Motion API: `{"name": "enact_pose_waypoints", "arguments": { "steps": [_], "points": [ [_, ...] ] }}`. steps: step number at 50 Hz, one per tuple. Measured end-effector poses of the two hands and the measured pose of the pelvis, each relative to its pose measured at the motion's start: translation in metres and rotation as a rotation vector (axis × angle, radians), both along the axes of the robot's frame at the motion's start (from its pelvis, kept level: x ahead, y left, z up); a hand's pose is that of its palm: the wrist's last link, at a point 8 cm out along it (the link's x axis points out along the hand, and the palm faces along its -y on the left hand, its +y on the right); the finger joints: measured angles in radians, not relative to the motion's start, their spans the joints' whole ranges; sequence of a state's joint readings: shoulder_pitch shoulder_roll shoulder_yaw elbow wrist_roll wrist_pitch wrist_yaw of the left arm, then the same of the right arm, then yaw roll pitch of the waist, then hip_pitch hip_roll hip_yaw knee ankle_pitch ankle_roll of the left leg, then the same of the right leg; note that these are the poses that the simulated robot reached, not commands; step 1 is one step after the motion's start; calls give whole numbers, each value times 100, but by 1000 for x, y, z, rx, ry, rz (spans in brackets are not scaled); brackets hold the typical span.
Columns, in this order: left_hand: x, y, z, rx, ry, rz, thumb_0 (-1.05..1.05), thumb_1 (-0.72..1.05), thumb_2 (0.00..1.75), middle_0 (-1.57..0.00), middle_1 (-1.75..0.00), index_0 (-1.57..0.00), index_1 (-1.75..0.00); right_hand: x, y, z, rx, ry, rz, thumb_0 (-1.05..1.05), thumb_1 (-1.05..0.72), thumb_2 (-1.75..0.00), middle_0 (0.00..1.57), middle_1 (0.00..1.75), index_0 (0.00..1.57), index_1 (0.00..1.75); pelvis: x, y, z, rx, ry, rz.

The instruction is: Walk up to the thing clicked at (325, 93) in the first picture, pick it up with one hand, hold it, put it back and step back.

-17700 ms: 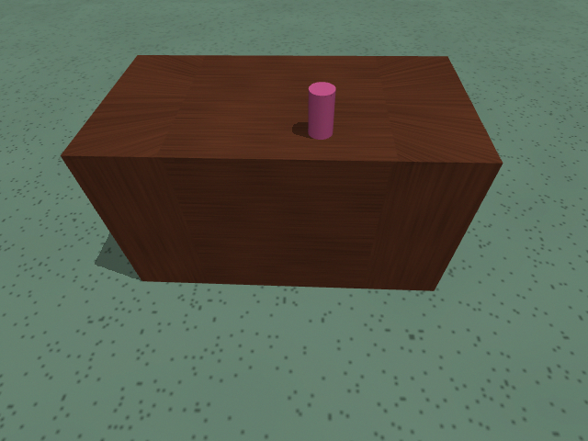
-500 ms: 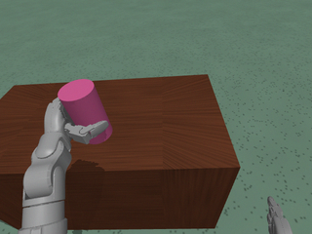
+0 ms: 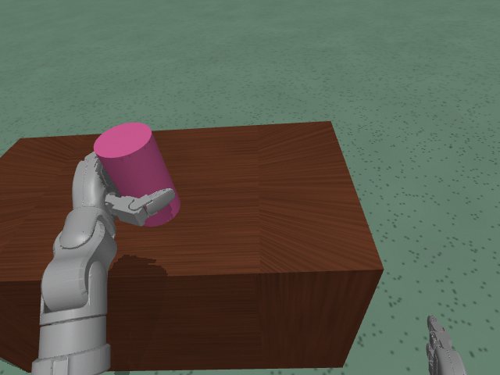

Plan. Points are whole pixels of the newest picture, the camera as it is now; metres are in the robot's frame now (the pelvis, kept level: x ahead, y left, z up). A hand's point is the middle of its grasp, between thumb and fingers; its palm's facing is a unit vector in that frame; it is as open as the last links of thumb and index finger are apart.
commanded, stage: hold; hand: left
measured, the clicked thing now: (142, 177) +0.34 +0.17 +0.21
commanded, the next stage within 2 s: crouch in 0.74 s
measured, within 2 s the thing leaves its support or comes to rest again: neither
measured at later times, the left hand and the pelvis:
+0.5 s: hand (146, 176) +0.34 +0.17 +0.21, palm faces +0.16 -0.99 +0.02, open 10.4 cm; pelvis +0.00 -0.01 +0.00, yaw +0 degrees
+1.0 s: hand (143, 179) +0.34 +0.17 +0.20, palm faces +0.16 -0.99 +0.02, open 10.4 cm; pelvis +0.00 +0.00 +0.00, yaw +0 degrees
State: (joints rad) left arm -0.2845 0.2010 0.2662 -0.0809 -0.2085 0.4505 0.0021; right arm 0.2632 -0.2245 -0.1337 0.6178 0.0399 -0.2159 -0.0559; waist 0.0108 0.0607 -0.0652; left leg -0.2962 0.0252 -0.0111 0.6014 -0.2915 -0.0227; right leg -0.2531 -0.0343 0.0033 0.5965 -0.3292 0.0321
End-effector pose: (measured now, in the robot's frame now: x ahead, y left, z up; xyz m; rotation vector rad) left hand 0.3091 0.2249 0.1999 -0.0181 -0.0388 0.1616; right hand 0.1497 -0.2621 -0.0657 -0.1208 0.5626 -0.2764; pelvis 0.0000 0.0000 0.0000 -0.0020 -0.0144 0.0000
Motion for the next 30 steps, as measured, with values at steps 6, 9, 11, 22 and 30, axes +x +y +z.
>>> {"name": "enact_pose_waypoints", "arguments": {
  "steps": [6,9,11,22,30],
  "points": [
    [3,1,2,-1,9,-2,-1,-50,107,-73,-110,-74,-111,4,0,-2,10,3,2,-1,52,-6,5,5,5,5,1,-1,1,1,1,1],
    [2,0,-2,1,27,-6,-1,-50,107,-73,-110,-74,-111,5,1,-1,13,-2,10,-1,52,-6,5,5,5,5,2,-1,1,2,2,1],
    [1,-1,-6,-6,35,-10,-1,-50,108,-73,-110,-74,-111,6,1,-1,14,-4,12,-1,52,-6,5,5,5,5,2,-2,1,3,3,1],
    [1,-6,1,4,-1,1,-1,-50,108,-73,-111,-74,-111,9,-1,0,5,-2,15,-1,52,-6,5,5,5,5,5,-5,1,3,0,7],
    [10,-6,3,-7,22,-14,-1,-50,108,-73,-111,-74,-111,9,0,-2,17,2,13,-1,52,-6,5,5,5,5,4,-5,1,4,2,6]
  ]
}}
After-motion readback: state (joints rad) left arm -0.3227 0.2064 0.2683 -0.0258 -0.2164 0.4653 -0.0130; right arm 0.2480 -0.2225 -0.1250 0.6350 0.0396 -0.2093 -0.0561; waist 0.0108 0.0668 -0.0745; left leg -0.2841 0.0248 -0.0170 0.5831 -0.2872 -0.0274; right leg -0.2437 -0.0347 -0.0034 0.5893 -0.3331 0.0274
